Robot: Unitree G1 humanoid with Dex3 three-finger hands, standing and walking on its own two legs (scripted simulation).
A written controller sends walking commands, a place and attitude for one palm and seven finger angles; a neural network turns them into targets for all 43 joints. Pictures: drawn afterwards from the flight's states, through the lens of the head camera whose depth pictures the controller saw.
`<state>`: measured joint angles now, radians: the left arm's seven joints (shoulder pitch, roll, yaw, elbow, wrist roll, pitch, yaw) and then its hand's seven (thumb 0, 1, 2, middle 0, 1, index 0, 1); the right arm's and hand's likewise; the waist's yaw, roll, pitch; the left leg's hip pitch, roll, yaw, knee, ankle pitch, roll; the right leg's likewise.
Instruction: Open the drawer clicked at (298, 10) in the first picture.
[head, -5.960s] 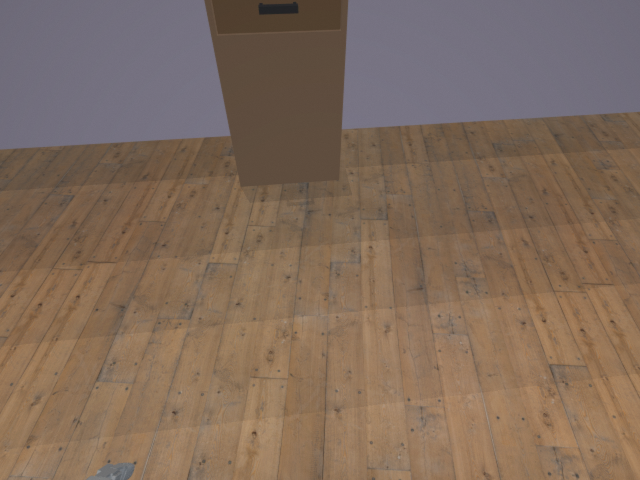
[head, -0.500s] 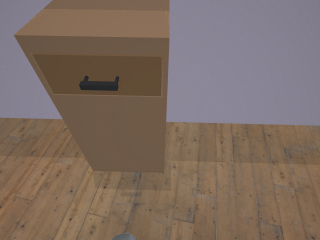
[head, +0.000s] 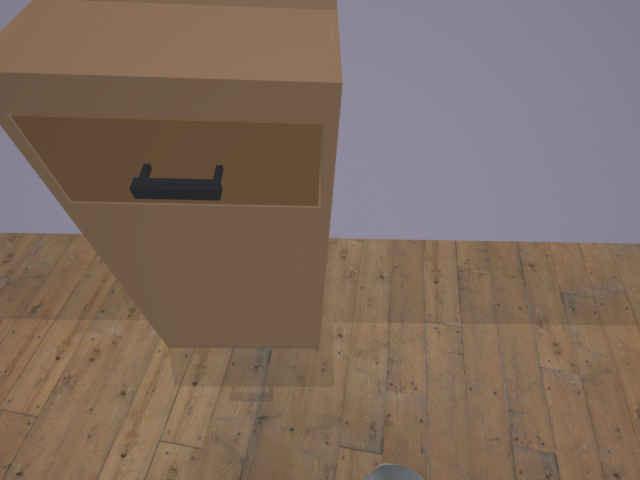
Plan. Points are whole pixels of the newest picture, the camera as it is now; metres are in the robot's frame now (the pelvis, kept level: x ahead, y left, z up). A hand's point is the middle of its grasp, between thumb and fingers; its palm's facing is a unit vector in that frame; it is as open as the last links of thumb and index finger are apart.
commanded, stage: come to a stop and stand still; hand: left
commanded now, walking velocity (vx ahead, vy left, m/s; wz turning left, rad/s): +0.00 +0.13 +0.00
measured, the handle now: (180, 179) +0.52 +0.26 +0.03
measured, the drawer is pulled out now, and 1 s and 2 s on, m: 0.00 0.00 0.00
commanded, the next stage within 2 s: look again from close up in 0.92 s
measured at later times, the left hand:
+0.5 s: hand out of the picture +0.01 +0.17 -0.16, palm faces +0.09 -0.96 -0.26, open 7.3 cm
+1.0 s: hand out of the picture -0.01 +0.17 -0.17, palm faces +0.03 -0.98 -0.20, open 7.3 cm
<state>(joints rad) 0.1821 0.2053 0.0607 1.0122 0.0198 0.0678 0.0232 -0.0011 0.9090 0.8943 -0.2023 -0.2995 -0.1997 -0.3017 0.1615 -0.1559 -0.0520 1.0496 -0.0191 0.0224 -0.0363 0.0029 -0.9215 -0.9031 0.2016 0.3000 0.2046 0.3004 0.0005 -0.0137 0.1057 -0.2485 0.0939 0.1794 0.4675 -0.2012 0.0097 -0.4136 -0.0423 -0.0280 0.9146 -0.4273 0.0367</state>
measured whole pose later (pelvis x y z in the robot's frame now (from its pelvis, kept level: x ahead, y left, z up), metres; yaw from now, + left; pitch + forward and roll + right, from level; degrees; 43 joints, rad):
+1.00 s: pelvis -0.02 +0.00 +0.00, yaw +0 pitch -1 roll +0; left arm 0.24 0.16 0.00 1.14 0.01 0.01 0.03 0.01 0.92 0.89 -0.21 -0.30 -0.20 -0.30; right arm 0.23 -0.17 0.00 1.14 0.00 0.00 -0.03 0.00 -0.93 -0.90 0.20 0.30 0.20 0.30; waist 0.01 0.00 0.03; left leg -0.12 0.02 0.06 0.40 -0.27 0.00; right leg -0.16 -0.03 -0.04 0.43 -0.25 0.01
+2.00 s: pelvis -0.01 +0.02 -0.01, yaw +0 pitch -1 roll +0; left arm 0.44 0.12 0.03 1.12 0.03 -0.01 0.01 0.00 0.91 0.89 -0.20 -0.30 -0.20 -0.30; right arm 0.37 -0.14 0.00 1.10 -0.02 -0.04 -0.01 0.00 -0.91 -0.90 0.20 0.30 0.20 0.30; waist 0.02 -0.03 0.00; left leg -0.19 -0.01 0.07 0.60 -0.40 0.04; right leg -0.24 -0.05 -0.03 0.65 -0.37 -0.01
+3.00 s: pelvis -0.02 +0.01 +0.00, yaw +0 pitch -1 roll +1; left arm 0.31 0.14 -0.02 1.11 0.01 -0.01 0.02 0.00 0.91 0.89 -0.20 -0.30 -0.20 -0.30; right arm 0.33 -0.15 0.03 1.11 -0.01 -0.01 -0.01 0.00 -0.91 -0.90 0.20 0.30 0.20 0.30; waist 0.00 0.02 0.04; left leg -0.13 0.00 0.07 0.44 -0.29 0.02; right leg -0.26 -0.02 -0.08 0.47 -0.19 -0.02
